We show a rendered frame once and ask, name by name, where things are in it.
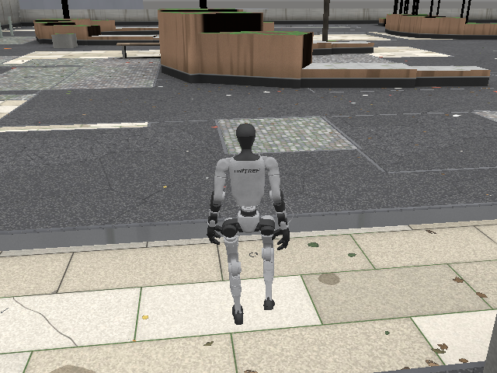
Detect robot right forearm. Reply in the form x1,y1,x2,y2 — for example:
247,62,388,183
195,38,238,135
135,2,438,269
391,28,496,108
273,189,289,230

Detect left robot upper arm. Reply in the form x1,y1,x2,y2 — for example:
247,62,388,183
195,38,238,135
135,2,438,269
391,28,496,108
214,158,231,202

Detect right robot upper arm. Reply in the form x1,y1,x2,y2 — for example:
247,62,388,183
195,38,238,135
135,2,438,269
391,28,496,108
263,156,281,200

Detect robot left forearm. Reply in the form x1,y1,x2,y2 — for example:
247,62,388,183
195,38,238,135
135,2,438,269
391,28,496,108
207,191,221,227

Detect right robot thigh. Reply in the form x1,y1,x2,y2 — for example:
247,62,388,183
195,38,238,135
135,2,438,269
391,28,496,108
259,215,275,261

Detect robot head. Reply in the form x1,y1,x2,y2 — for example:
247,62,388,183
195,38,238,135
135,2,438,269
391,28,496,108
233,124,260,161

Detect robot right hand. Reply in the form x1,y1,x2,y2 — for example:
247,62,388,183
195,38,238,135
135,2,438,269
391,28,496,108
272,228,290,250

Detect robot left hand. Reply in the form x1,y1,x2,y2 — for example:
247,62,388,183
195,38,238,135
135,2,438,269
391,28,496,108
207,225,223,245

